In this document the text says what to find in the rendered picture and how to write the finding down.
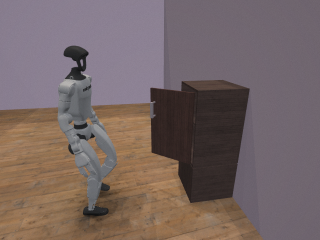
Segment cupboard door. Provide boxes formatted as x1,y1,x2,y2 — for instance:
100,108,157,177
150,87,195,164

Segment robot head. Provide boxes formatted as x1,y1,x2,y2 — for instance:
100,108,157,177
63,45,89,81

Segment left robot hand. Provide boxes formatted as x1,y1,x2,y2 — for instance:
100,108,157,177
96,121,107,134

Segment left robot upper arm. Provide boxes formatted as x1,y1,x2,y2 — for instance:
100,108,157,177
83,74,92,83

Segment handle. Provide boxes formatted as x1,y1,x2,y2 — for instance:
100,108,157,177
150,101,156,118

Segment right robot upper arm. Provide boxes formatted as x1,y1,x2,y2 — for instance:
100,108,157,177
57,80,76,124

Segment robot right shin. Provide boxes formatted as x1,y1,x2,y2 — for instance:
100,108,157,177
87,177,103,211

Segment right robot hand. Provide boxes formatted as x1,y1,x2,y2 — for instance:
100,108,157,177
75,152,96,178

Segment robot left forearm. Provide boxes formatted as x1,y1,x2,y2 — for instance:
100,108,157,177
89,105,99,124

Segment robot right forearm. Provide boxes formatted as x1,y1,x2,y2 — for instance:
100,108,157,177
58,115,84,155

